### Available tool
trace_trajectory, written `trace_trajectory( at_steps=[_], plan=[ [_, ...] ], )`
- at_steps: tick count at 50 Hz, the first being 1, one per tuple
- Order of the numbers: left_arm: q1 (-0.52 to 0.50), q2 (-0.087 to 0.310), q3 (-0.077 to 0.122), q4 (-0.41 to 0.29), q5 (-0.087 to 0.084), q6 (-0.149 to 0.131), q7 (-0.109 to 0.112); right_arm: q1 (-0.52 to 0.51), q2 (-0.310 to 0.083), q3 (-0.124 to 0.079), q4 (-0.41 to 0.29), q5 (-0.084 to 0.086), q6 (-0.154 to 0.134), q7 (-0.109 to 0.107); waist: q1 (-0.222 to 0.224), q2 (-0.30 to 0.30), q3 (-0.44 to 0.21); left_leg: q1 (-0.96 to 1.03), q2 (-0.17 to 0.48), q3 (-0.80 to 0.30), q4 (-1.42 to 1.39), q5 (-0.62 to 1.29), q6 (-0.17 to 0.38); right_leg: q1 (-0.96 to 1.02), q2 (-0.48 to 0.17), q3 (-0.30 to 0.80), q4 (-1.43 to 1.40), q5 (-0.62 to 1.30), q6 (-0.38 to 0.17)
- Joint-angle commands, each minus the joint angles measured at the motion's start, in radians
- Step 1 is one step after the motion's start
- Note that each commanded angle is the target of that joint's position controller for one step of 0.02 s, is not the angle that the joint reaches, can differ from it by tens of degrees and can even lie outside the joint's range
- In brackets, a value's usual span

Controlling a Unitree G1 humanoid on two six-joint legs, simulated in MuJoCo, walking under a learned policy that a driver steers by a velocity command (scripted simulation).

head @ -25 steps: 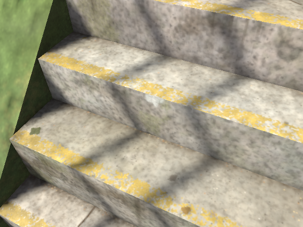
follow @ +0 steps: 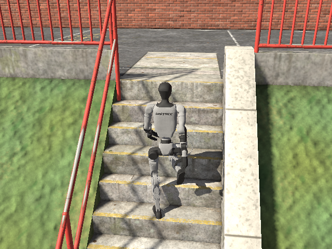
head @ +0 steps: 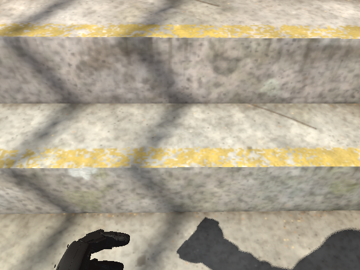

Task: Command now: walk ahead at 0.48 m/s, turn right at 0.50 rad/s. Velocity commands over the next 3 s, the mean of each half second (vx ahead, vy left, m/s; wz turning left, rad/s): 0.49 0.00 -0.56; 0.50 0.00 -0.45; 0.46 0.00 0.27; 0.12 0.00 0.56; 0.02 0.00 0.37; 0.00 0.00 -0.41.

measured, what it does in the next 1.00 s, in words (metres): steps on the spot, turning right: right foot, then left foot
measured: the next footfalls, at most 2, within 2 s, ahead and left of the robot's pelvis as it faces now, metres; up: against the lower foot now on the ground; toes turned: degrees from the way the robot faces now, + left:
right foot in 0.28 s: -0.07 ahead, -0.12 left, +0.00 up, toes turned -7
left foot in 0.62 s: -0.04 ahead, +0.13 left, +0.00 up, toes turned -14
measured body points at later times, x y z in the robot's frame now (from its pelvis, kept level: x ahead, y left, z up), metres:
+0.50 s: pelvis +0.00 -0.02 -0.01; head +0.00 +0.00 +0.44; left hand -0.24 +0.19 -0.11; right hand +0.29 -0.22 -0.03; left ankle -0.06 +0.12 -0.44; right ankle -0.11 -0.13 -0.74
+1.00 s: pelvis +0.03 -0.03 +0.03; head +0.03 +0.00 +0.48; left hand +0.37 +0.04 -0.01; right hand -0.12 -0.25 -0.10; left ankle -0.07 +0.13 -0.72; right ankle +0.09 -0.17 -0.50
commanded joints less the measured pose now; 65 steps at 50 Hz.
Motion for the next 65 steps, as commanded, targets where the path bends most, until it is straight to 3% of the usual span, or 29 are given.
trace_trajectory(
  at_steps=[1, 5, 9, 12, 14, 15, 17, 19, 22, 24, 25, 27, 29, 30, 32, 33, 34, 37, 45, 50, 51, 52, 53, 54, 55, 58, 59, 61, 65],
  plan=[
    [-0.01, -0.02, -0.017, -0.089, 0.002, 0.009, -0.005, 0.13, -0.067, -0.002, 0.022, -0.002, -0.015, 0.008, 0.081, 0.024, -0.004, 0.886, 0.364, -0.376, 0.01, 0.739, 0.249, -0.66, -0.117, 0.068, -0.093, -0.054, -0.013],
    [0.132, 0.093, 0.01, -0.042, -0.01, 0.079, -0.02, -0.459, -0.196, -0.031, -0.217, 0.032, -0.034, 0.038, 0.301, 0.026, -0.043, 0.107, 0.26, -0.087, -0.168, 1.409, 0.317, 0.416, -0.155, -0.146, -1.138, 0.076, 0.031],
    [0.178, 0.052, 0.038, 0.075, -0.074, 0.113, -0.011, -0.373, -0.287, -0.071, -0.222, -0.042, 0.072, 0.05, 0.173, 0.103, 0.013, 0.233, 0.334, -0.149, 0.009, 1.53, 0.398, 0.793, -0.117, -0.141, -1.863, 0.471, 0.119],
    [0.291, 0.013, 0.057, 0.18, -0.037, 0.108, 0.004, -0.234, -0.17, -0.083, -0.161, -0.016, 0.135, 0.109, 0.036, 0.058, 0.079, 0.255, 0.24, -0.117, 0.43, 0.862, 0.375, 0.836, -0.067, -0.137, -2.286, 0.453, 0.101],
    [0.487, -0.019, 0.06, 0.266, -0.008, 0.075, 0.005, -0.413, 0.036, -0.019, -0.225, -0.043, 0.164, 0.136, 0.066, -0.192, 0.142, -0.346, 0.089, -0.081, 0.984, 0.131, 0.27, 0.963, -0.196, 0.068, -2.194, 0.906, -0.108],
    [0.613, 0.081, 0.087, 0.305, -0.012, 0.047, -0.002, -0.414, 0.093, 0.001, -0.273, -0.033, 0.166, 0.139, 0.051, -0.318, 0.077, -0.686, -0.023, -0.19, 1.499, -0.087, 0.205, 1.109, -0.363, 0.279, -2.115, 1.243, -0.252],
    [0.763, 0.112, 0.104, 0.389, 0.008, -0.021, -0.005, -0.596, 0.039, 0.001, -0.399, 0.046, 0.103, 0.083, 0.171, -0.161, 0.011, -1.229, -0.042, -0.334, 2.123, -0.325, 0.141, 1.416, -0.522, 0.476, -2.099, 0.89, -0.219],
    [0.793, 0.006, 0.061, 0.47, 0.021, -0.063, 0.012, -0.953, -0.012, 0.009, -0.539, 0.027, 0.02, 0.014, 0.24, 0.008, 0.197, -1.642, 0.013, -0.307, 2.167, -0.429, 0.116, 1.534, -0.532, 0.522, -2.137, 0.654, -0.143],
    [1.264, 0.015, 0.041, 0.668, 0.034, -0.036, 0.096, -1.289, 0.009, 0.031, -0.678, -0.004, 0.014, -0.005, 0.363, -0.055, -0.047, -1.839, -0.033, -0.327, 2.035, -0.716, 0.079, 1.923, -0.428, 0.625, -1.833, 1.428, -0.112],
    [1.098, 0.01, 0.032, 0.59, -0.004, -0.057, 0.103, -1.275, -0.002, 0.023, -0.685, -0.027, 0.025, -0.003, 0.292, -0.042, -0.116, -1.436, -0.04, -0.32, 1.614, -0.745, 0.068, 1.671, -0.36, 0.604, -1.896, 1.304, -0.073],
    [0.743, 0.027, 0.036, 0.447, -0.022, -0.065, 0.074, -1.121, -0.026, 0.013, -0.645, -0.006, 0.039, -0.003, 0.145, 0.041, -0.095, -0.815, -0.029, -0.296, 1.147, -0.563, 0.103, 1.097, -0.276, 0.525, -2.05, 1.149, -0.057],
    [0.383, 0.17, 0.062, 0.214, 0.002, -0.054, 0.034, -0.848, 0.029, 0.0, -0.57, 0.044, 0.056, 0.009, 0.003, -0.086, -0.017, 0.297, -0.07, -0.25, 0.617, -0.178, 0.022, 0.162, -0.15, 0.481, -2.231, 1.26, -0.167],
    [0.284, 0.152, 0.057, 0.122, 0.027, -0.04, 0.025, -0.47, 0.028, -0.04, -0.403, 0.077, 0.104, 0.009, -0.097, 0.101, -0.034, 0.687, -0.031, -0.331, 0.097, 0.342, -0.044, 0.175, -0.085, 0.468, -1.991, 1.076, -0.087],
    [0.468, 0.129, 0.064, 0.194, -0.054, -0.02, 0.034, -0.549, -0.028, -0.066, -0.384, 0.058, 0.146, 0.013, -0.002, 0.1, 0.108, 0.472, -0.044, -0.227, -0.306, 0.293, -0.116, 0.46, -0.018, 0.389, -1.882, 0.636, -0.058],
    [0.961, 0.013, 0.041, 0.267, -0.081, 0.002, -0.038, -0.555, -0.254, -0.157, -0.379, 0.018, 0.094, 0.015, 0.231, 0.221, -0.109, 0.792, 0.389, -0.344, 0.244, 1.418, 0.227, 0.139, 0.085, 0.207, -0.826, -0.055, 0.052],
    [1.085, -0.067, 0.022, 0.257, -0.054, -0.016, -0.08, -0.526, -0.262, -0.17, -0.355, -0.011, 0.057, 0.032, 0.291, 0.192, -0.151, 0.775, 0.595, -0.325, 0.253, 1.537, 0.332, -0.071, 0.02, 0.234, -0.342, -0.02, 0.037],
    [0.941, -0.105, -0.013, 0.201, -0.037, -0.019, -0.078, -0.696, -0.264, -0.189, -0.374, -0.018, 0.034, 0.025, 0.262, 0.125, -0.011, 0.715, 0.664, -0.485, 0.095, 0.964, 0.377, -0.278, -0.081, 0.178, -0.16, -0.063, 0.102],
    [0.356, -0.066, -0.005, 0.036, -0.126, -0.022, -0.007, -0.476, -0.006, -0.098, -0.187, -0.028, 0.008, 0.019, 0.189, -0.043, 0.261, 0.495, 0.381, -0.285, 0.01, 0.77, 0.189, -0.58, -0.064, 0.121, -0.015, 0.089, -0.03],
    [0.036, -0.079, -0.062, -0.157, -0.068, 0.184, -0.049, -0.702, -0.125, -0.1, -0.184, -0.046, 0.006, 0.1, 0.415, 0.112, 0.206, -0.369, 0.251, -0.079, -0.454, 0.599, 0.237, 0.008, -0.218, -0.215, -0.555, 0.508, -0.093],
    [0.038, 0.023, -0.044, -0.151, -0.019, 0.224, -0.018, -0.433, -0.311, -0.099, -0.154, 0.047, -0.025, 0.095, 0.352, 0.242, -0.01, 0.317, 0.353, -0.145, -0.096, 1.89, 0.319, 0.169, -0.019, -0.329, -1.246, -0.011, 0.067],
    [0.148, 0.061, -0.02, -0.1, -0.029, 0.211, -0.013, -0.417, -0.338, -0.117, -0.148, 0.035, -0.01, 0.11, 0.371, 0.179, -0.08, 0.406, 0.302, -0.125, 0.103, 1.92, 0.304, 0.335, 0.017, -0.316, -1.471, 0.004, 0.077],
    [0.423, 0.118, 0.01, 0.039, -0.026, 0.191, 0.011, -0.299, -0.244, -0.09, -0.111, -0.05, -0.001, 0.136, 0.383, 0.01, -0.236, 0.038, 0.256, -0.211, 0.383, 1.757, 0.284, 0.823, -0.067, -0.034, -1.509, 0.332, -0.033],
    [0.545, 0.174, 0.049, 0.112, -0.004, 0.073, 0.123, -0.287, -0.258, -0.12, -0.224, 0.167, -0.081, -0.001, 0.287, -0.028, -0.16, -0.125, 0.07, -0.123, 0.593, 0.916, 0.157, 1.046, -0.149, 0.194, -1.632, -0.391, -0.016],
    [0.454, 0.201, 0.063, 0.125, -0.002, 0.042, 0.177, -0.392, -0.191, -0.101, -0.248, 0.146, -0.099, -0.034, 0.282, -0.233, -0.076, -0.361, -0.071, -0.222, 1.076, 0.264, 0.101, 0.915, -0.284, 0.532, -1.88, -0.514, -0.031],
    [0.571, 0.177, 0.02, 0.18, 0.039, 0.031, 0.043, -0.264, -0.076, -0.085, -0.069, 0.029, -0.026, 0.087, 0.34, -0.454, -0.085, -0.591, -0.087, -0.596, 1.621, 0.37, 0.158, 0.834, -0.4, 0.56, -1.881, -0.168, -0.038],
    [0.123, 0.058, 0.01, 0.208, -0.051, -0.037, 0.007, -0.357, -0.022, -0.095, -0.178, 0.082, -0.007, 0.092, 0.112, 0.021, 0.138, -0.807, -0.078, -0.579, 1.893, 0.221, 0.191, 0.631, -0.359, 0.257, -1.928, -0.106, 0.023],
    [0.089, 0.064, 0.045, 0.264, -0.004, -0.063, 0.109, -0.493, -0.037, -0.093, -0.417, 0.087, -0.024, -0.021, -0.057, 0.004, 0.175, -0.613, -0.106, -0.292, 1.89, 0.213, 0.057, 0.551, -0.356, 0.169, -1.943, -0.155, 0.092],
    [-0.267, 0.087, 0.025, 0.068, -0.029, -0.057, 0.02, -0.29, -0.043, -0.088, -0.201, 0.078, 0.04, 0.076, -0.097, 0.035, 0.174, -0.545, -0.055, -0.35, 1.875, 0.177, 0.125, 0.282, -0.358, -0.109, -2.095, -0.086, 0.111],
    [-0.288, 0.142, 0.041, 0.011, -0.038, -0.042, 0.001, -0.225, -0.143, -0.145, -0.042, 0.085, 0.026, 0.096, -0.084, 0.081, 0.176, -0.29, -0.069, -0.276, 1.622, 0.212, 0.132, 0.27, -0.402, -0.301, -2.21, 0.172, 0.03]
  ],
)
Over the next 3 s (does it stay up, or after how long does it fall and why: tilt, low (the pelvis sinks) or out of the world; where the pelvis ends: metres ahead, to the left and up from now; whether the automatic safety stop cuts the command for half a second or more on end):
stays up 0.32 -0.17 0.43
